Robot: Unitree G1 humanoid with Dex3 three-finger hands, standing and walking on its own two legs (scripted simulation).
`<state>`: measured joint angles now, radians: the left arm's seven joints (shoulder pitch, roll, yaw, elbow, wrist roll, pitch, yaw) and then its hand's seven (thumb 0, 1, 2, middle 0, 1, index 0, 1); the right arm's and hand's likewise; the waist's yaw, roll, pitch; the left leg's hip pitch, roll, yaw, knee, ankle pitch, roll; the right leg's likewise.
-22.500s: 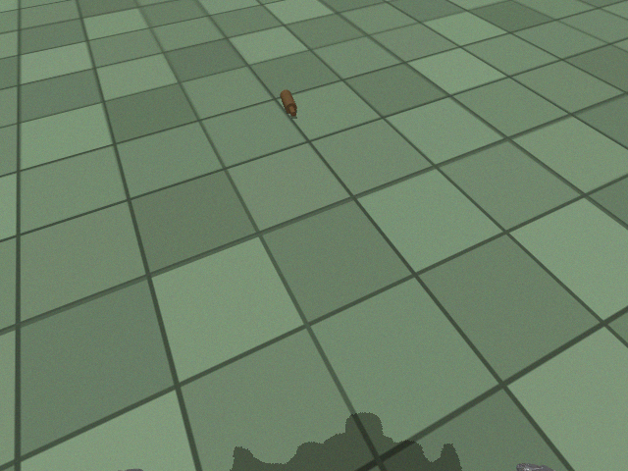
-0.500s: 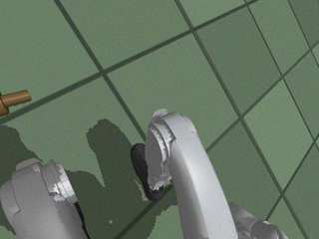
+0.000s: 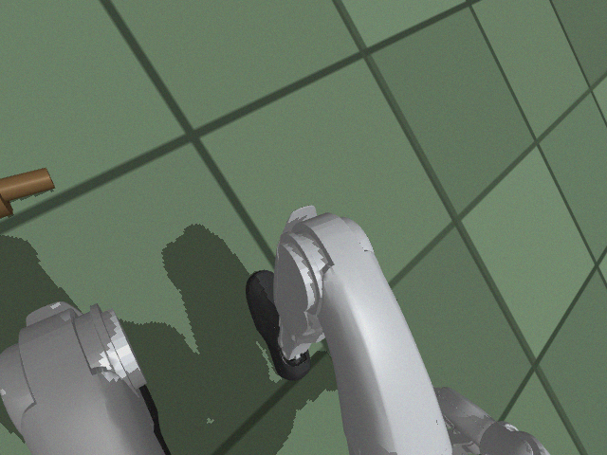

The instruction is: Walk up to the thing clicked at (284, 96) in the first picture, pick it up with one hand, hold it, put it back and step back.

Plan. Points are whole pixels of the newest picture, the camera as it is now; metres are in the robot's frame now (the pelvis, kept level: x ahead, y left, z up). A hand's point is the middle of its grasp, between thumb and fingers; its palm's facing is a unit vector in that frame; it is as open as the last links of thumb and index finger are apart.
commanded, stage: close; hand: left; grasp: from above
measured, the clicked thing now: out of the picture +0.47 +0.26 -0.28
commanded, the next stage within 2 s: settle in 0.46 s
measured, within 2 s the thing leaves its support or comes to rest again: leaves its support in 0.92 s
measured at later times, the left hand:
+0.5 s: hand out of the picture +0.45 +0.28 -0.24, palm faces -0.44 -0.12 -0.89, open 9.5 cm
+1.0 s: hand out of the picture +0.46 +0.30 -0.22, palm faces -0.38 -0.12 -0.92, open 9.4 cm
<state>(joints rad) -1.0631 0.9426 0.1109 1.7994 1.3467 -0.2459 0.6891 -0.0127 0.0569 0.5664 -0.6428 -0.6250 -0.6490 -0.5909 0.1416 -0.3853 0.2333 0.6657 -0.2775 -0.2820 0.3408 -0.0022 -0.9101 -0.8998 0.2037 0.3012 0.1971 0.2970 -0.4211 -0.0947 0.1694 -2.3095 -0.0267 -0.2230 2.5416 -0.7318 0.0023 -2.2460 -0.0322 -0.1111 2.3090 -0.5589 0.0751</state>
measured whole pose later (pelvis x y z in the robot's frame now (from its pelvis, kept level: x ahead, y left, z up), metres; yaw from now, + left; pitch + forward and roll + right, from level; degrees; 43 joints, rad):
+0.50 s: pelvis +0.00 +0.00 +0.00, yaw +0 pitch +28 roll -14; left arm -1.06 0.94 0.11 1.80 1.34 -0.25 0.69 -0.01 0.12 0.47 -0.70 -0.46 -0.69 -0.47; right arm 0.14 -0.38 0.23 0.65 -0.28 -0.27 0.32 0.00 -0.91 -0.90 0.20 0.30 0.20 0.30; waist -0.42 -0.09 0.17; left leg -2.31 -0.03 -0.22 2.54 -0.73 0.00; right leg -2.25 -0.03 -0.11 2.30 -0.56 0.07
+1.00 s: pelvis +0.01 +0.00 +0.01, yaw +1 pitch +30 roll -13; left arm -0.98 0.88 0.18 1.62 1.32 -0.21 0.63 -0.03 0.10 0.38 -0.82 -0.37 -0.80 -0.39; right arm 0.18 -0.37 0.16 0.69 -0.26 -0.26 0.34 0.00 -0.92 -0.90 0.20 0.30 0.20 0.30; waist -0.38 -0.06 0.11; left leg -2.31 -0.03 -0.21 2.52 -0.74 0.00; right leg -2.26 -0.04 -0.10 2.30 -0.58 0.07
